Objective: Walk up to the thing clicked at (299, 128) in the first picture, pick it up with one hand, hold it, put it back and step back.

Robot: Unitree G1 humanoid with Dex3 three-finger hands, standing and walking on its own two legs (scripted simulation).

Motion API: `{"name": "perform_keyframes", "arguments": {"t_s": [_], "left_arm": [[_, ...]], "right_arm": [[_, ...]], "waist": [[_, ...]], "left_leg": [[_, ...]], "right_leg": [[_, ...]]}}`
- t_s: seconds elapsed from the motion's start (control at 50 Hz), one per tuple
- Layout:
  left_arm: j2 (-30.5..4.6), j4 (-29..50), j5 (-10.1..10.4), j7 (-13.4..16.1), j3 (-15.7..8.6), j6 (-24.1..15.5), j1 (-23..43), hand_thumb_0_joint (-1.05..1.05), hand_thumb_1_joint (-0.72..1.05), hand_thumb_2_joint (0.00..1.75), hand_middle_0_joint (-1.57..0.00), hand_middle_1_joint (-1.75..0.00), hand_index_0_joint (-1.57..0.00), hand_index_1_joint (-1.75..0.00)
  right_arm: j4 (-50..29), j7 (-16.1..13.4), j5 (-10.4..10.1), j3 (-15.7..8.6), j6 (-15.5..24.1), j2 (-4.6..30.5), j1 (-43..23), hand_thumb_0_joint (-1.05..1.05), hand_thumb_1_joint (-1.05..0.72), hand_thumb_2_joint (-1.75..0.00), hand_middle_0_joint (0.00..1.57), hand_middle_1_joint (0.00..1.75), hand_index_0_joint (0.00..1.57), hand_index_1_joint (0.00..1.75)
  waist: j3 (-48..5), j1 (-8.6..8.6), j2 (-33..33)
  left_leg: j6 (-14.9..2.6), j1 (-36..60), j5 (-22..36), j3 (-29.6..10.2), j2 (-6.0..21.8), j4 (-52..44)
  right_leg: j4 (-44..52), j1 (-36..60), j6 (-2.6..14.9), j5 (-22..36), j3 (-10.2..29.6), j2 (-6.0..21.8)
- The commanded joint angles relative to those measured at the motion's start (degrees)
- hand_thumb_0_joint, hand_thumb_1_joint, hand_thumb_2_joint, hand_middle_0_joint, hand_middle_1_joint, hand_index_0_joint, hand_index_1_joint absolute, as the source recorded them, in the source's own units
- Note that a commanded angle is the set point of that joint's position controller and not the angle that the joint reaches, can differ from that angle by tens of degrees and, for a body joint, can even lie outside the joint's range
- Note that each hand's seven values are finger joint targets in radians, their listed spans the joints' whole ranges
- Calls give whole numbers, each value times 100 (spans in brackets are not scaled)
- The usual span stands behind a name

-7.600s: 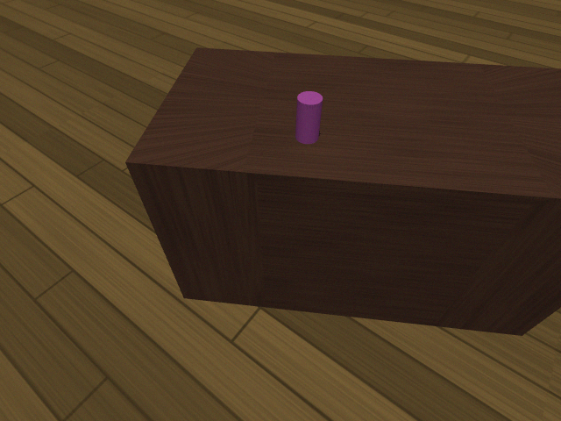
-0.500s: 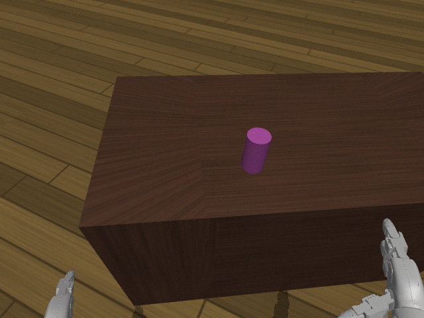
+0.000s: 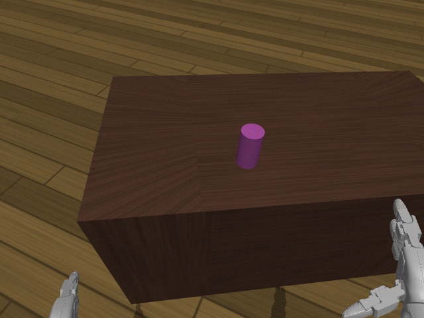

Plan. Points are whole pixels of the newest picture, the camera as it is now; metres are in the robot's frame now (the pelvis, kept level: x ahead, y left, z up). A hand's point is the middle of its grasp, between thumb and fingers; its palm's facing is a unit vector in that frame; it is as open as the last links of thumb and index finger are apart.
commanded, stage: rise first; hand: right
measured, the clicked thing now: (249, 147) +0.54 -0.12 -0.02
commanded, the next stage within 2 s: go down in 0.10 s
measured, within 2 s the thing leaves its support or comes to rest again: neither
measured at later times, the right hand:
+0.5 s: hand (370, 245) +0.21 -0.26 +0.08, palm faces +0.32 +0.90 -0.30, open 17.7 cm
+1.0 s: hand (355, 167) +0.36 -0.28 +0.10, palm faces -0.01 +1.00 +0.03, open 17.6 cm
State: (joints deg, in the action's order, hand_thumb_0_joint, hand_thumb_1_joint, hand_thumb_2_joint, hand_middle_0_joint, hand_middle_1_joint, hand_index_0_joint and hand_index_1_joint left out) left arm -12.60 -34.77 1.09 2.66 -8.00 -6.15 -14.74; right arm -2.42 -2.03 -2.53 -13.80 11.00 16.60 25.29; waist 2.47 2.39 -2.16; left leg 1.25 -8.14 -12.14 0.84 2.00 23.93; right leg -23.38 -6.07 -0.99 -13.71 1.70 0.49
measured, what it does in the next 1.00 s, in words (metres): stands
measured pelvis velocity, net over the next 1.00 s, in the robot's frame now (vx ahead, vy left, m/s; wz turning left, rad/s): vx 0.00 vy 0.00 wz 0.01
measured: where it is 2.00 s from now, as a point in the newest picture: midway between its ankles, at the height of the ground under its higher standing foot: outside the picture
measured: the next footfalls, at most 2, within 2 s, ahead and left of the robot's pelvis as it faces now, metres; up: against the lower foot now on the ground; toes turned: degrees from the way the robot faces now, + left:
none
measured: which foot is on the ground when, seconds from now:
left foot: down 0.00-1.00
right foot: down 0.00-1.00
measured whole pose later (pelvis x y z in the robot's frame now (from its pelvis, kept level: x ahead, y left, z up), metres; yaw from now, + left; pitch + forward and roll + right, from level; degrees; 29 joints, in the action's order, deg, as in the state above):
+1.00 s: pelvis +0.00 +0.00 -0.01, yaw +1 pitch +4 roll +0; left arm -14.7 -43.8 2.7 8.8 -1.8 -10.2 -9.4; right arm 44.9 31.8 -18.5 -26.2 9.4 31.6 -21.2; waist -2.6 -3.1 0.2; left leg 1.4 -19.6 -14.1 0.2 1.5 29.8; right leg -30.8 -17.9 -0.8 -16.8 1.2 0.9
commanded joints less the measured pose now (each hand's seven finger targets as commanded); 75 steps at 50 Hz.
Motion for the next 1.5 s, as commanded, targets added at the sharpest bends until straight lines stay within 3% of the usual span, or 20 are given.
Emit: {"name": "perform_keyframes", "arguments": {"t_s": [0.0,0.2,0.22,0.24,0.28,0.3,0.38,0.4,0.58,0.66,0.8,0.88,0.92,1.0,1.04,1.08,1.14,1.2,1.34,1.48], "left_arm": [[-741,940,24,25,-228,-358,540,0,-57,8,-6,-6,-5,-7],[-805,733,17,12,-388,-430,555,0,-52,1,-6,-6,-7,-5],[-636,816,-125,-69,-167,-473,812,0,-57,6,-7,-6,-5,-8],[-942,648,-107,-26,-511,-474,849,0,-57,6,-7,-6,-5,-8],[-919,516,-105,-4,-479,-456,809,0,-57,6,-7,-6,-5,-8],[-1230,620,-116,40,-701,-454,910,0,-57,6,-7,-6,-5,-8],[-914,429,-84,71,-480,-402,967,0,-57,5,-7,-5,-5,-7],[-642,329,-72,81,-211,-390,921,0,-56,5,-6,-5,-5,-7],[-969,-269,23,342,-231,-376,1409,0,-56,3,-6,-4,-5,-5],[-647,-219,113,500,311,-455,1563,0,-55,3,-5,-3,-5,-4],[-1317,-188,182,726,0,-630,1191,0,-54,2,-5,-3,-5,-3],[-809,-137,207,660,528,-685,1125,0,-55,2,-5,-4,-5,-4],[-1097,-189,175,695,282,-696,1065,0,-55,3,-5,-4,-5,-4],[-1202,278,134,664,361,-736,1239,0,-54,4,-5,-5,-6,-5],[-959,244,129,641,569,-717,1231,0,-55,4,-5,-6,-5,-6],[-924,-15,108,619,586,-702,922,0,-55,5,-6,-6,-6,-6],[-1319,280,84,685,347,-724,929,0,-55,5,-6,-6,-5,-6],[-1276,356,76,700,356,-746,653,0,-55,5,-6,-6,-5,-6],[-1157,419,91,679,410,-755,456,0,-55,5,-5,-6,-5,-6],[-1163,510,60,652,420,-829,678,0,-54,4,-5,-6,-5,-5]], "right_arm": [[-1237,-48,-40,-597,455,1053,-523,0,59,-4,5,6,5,6],[-1326,-25,-56,-717,586,1087,-293,0,54,-6,3,7,4,7],[-1921,34,-25,-538,782,632,-479,0,61,-3,3,6,4,6],[-1462,23,-47,-845,793,902,-393,0,61,-3,4,6,5,6],[-1046,107,-83,-823,805,857,-455,0,61,-2,4,5,5,5],[-1042,123,-131,-981,829,1024,-736,0,61,-3,3,6,4,6],[-979,326,-249,-975,879,1064,-1244,0,61,-3,4,6,5,6],[-789,407,-285,-942,892,1024,-1437,0,61,-3,4,6,5,6],[113,1317,-851,-1366,669,1860,-3449,0,60,-3,4,5,5,5],[1201,2006,-1231,-1332,454,2005,-4267,0,57,-1,6,5,6,5],[3051,3008,-1712,-1610,178,2851,-5560,0,59,-2,5,5,5,5],[3598,3368,-1756,-1671,173,3178,-6083,0,58,-3,4,5,4,5],[3832,3482,-1760,-1709,163,3319,-6178,0,57,-3,4,6,4,6],[3514,3536,-1714,-1775,225,3587,-6718,0,56,-3,5,6,5,6],[3758,3482,-1671,-1643,246,3374,-6625,0,55,-3,5,5,5,5],[3821,3465,-1700,-1505,285,3173,-6569,0,54,-3,6,5,5,5],[3675,3363,-1640,-1662,314,3510,-6808,0,54,-1,6,4,6,4],[3585,3320,-1606,-1607,343,3451,-6890,0,53,-2,6,5,6,5],[3811,3340,-1575,-1567,258,3501,-7312,0,56,-1,6,4,5,4],[4372,3465,-1501,-1664,267,3940,-7963,0,58,-1,6,4,5,4]], "waist": [[-288,-22,107],[-374,15,20],[-876,-65,87],[-690,-65,139],[-460,-172,373],[-596,-215,489],[-529,-198,320],[-423,-205,365],[-970,-333,-301],[-1452,-371,-33],[-1637,-482,219],[-1591,-350,84],[-1834,-389,0],[-2499,-250,-471],[-2297,-237,-515],[-2325,-298,-576],[-2425,-403,-447],[-2479,-504,-469],[-1896,-631,-250],[-2392,-692,-415]], "left_leg": [[-142,138,226,319,-171,-410],[-147,165,350,310,-150,-398],[-102,129,559,294,-220,-244],[-86,61,490,277,-206,-262],[-57,-161,358,250,-173,-315],[-47,-146,358,256,-180,-292],[-43,-250,254,173,-118,-346],[-38,-284,253,168,-125,-345],[-82,-349,582,128,-132,-89],[-40,-287,1026,115,-96,54],[-65,-575,1136,139,-87,197],[-91,-593,1012,117,-103,247],[-98,-598,1235,67,-92,358],[-184,-515,1434,92,-190,514],[-197,-603,1324,72,-225,507],[-195,-638,1198,80,-253,500],[-177,-669,1182,64,-264,495],[-173,-761,1401,91,-286,551],[-130,-985,1265,53,-243,552],[-107,-1161,1201,-25,-172,755]], "right_leg": [[473,-351,160,459,-290,-95],[403,-304,158,628,-314,-111],[266,-174,151,746,-217,-94],[250,-269,169,646,-228,-122],[231,-261,199,507,-221,-152],[216,-284,213,474,-178,-124],[191,-311,223,361,-207,-177],[167,-364,233,350,-203,-175],[67,-438,189,423,-110,-152],[-151,-315,214,870,-71,-146],[-260,-450,228,1026,-10,-69],[-324,-736,225,928,-9,-64],[-458,-740,214,1168,-12,-63],[-615,-434,99,2025,34,45],[-656,-526,81,1967,-2,61],[-687,-573,77,1886,13,72],[-673,-575,98,1720,-4,80],[-757,-374,84,2070,-2,98],[-709,-885,170,1321,-49,41],[-1030,-987,187,1110,-32,3]]}}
